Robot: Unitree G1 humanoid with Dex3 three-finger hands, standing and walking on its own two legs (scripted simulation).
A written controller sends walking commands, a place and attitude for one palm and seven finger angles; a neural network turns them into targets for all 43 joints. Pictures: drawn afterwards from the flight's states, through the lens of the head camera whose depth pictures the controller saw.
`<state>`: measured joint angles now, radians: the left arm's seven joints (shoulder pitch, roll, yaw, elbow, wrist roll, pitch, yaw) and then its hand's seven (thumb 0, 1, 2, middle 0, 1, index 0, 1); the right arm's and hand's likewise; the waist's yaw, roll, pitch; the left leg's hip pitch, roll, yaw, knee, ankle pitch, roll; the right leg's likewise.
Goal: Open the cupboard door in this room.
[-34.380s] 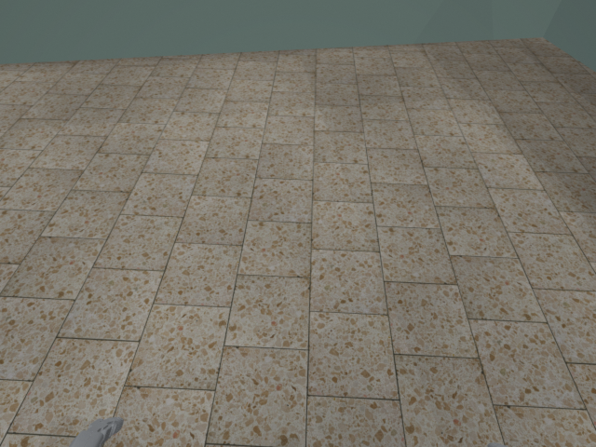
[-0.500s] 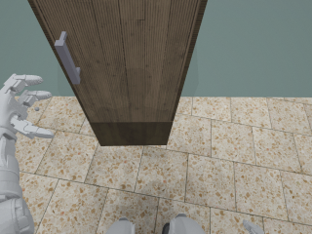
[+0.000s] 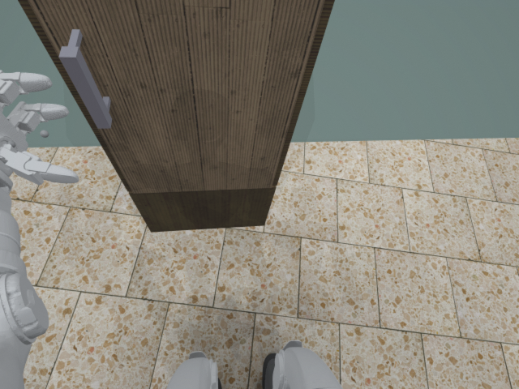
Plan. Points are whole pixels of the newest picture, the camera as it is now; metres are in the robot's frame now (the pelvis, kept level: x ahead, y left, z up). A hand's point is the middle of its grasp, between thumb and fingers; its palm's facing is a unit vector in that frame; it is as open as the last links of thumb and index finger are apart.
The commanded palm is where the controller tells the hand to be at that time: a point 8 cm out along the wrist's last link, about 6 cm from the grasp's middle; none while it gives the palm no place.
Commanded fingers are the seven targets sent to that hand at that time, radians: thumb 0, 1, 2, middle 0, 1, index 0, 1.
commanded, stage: move the hooked fingers beside the handle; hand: left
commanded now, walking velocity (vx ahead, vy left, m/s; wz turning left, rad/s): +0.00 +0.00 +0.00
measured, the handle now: (91, 82) +0.57 +0.25 +0.07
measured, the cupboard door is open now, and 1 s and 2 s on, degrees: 0 0 0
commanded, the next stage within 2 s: slide the fingers in behind the handle in 1.16 s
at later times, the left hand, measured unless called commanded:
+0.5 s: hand (52, 100) +0.53 +0.30 +0.07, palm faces +0.05 -1.00 -0.03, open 13.9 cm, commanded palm +0.51 +0.33 +0.06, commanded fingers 0.00 -0.50 0.30 -0.30 -1.20 -0.30 -1.20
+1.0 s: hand (51, 107) +0.51 +0.29 +0.07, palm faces +0.06 -1.00 -0.03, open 14.0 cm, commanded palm +0.49 +0.33 +0.06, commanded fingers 0.00 -0.50 0.30 -0.30 -1.20 -0.30 -1.20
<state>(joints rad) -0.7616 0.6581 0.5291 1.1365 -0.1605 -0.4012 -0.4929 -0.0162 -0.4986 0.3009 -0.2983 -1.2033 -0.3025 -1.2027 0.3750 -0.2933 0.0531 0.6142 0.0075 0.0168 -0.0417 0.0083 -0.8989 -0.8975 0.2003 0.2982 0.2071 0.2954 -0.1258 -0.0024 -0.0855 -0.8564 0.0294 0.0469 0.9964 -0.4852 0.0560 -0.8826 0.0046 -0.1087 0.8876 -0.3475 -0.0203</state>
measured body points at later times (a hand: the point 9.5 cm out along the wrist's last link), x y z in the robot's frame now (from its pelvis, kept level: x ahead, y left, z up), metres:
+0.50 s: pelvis +0.01 +0.01 -0.01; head +0.18 +0.04 +0.40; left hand +0.52 +0.35 +0.07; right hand -0.02 -0.27 -0.10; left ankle -0.01 +0.08 -0.68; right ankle +0.04 -0.12 -0.68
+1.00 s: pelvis +0.02 +0.01 +0.00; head +0.17 +0.04 +0.42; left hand +0.50 +0.35 +0.07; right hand +0.03 -0.26 -0.10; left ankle -0.01 +0.08 -0.68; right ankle +0.04 -0.12 -0.68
